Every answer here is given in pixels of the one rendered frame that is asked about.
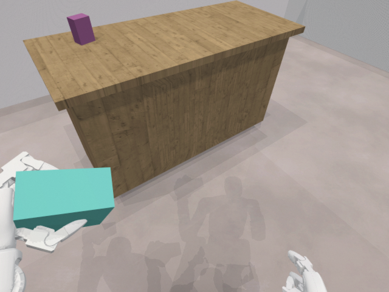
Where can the left robot forearm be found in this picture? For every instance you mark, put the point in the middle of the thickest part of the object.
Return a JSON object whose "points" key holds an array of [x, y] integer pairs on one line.
{"points": [[12, 277]]}

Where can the robot right hand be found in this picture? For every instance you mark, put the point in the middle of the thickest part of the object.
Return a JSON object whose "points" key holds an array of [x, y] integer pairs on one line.
{"points": [[310, 281]]}

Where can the robot left hand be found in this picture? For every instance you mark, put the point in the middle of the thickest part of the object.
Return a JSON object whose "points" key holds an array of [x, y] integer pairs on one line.
{"points": [[41, 238]]}

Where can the sponge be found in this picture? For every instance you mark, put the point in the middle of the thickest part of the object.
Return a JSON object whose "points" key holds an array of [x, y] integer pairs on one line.
{"points": [[55, 198]]}

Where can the table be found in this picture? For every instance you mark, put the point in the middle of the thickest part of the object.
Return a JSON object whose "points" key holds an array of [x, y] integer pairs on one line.
{"points": [[150, 93]]}

